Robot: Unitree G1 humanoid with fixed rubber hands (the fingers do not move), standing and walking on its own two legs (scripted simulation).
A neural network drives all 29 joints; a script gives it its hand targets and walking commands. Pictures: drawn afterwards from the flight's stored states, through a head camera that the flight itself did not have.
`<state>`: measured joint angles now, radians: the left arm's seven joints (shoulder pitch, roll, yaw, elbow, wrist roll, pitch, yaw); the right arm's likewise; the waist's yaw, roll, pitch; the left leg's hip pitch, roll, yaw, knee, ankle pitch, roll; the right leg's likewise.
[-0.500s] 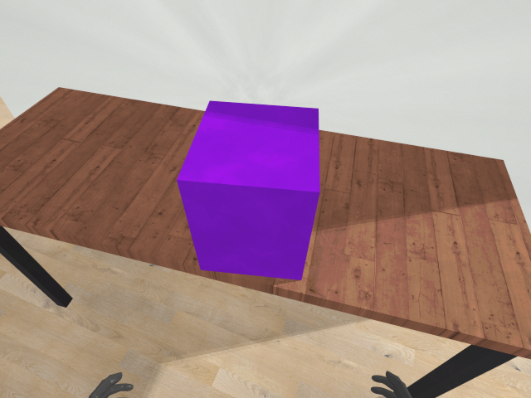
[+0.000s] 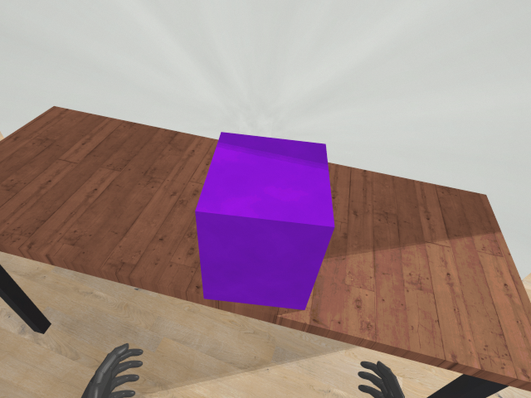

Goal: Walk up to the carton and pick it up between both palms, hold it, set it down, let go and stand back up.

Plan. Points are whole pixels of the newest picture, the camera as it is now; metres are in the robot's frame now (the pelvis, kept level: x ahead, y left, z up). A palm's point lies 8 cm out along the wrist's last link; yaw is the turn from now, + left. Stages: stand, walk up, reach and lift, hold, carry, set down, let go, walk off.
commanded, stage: reach and lift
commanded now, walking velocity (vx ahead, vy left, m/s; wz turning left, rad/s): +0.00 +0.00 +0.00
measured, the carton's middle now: (263, 222) +0.45 +0.03 +0.01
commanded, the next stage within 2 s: none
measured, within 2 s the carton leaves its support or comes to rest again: neither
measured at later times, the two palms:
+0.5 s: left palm (126, 348) +0.21 +0.22 -0.03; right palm (399, 372) +0.21 -0.19 -0.03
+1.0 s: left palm (130, 294) +0.27 +0.22 +0.02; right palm (390, 313) +0.27 -0.17 +0.02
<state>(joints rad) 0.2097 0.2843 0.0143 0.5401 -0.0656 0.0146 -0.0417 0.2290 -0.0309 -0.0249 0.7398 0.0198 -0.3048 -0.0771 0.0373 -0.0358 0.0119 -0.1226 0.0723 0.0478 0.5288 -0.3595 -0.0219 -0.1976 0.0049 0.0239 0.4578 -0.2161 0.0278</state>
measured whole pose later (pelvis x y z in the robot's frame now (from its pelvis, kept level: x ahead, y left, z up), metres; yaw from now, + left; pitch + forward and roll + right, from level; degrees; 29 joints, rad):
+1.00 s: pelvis +0.01 +0.00 +0.01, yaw +2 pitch -1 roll -2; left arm -0.04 0.25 -0.04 0.42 -0.18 -0.15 0.00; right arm 0.01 -0.13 0.07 0.49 0.23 -0.29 -0.13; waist 0.02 -0.02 0.03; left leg -0.08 0.06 0.02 0.39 -0.30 -0.02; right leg -0.13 -0.01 -0.01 0.29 -0.15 0.04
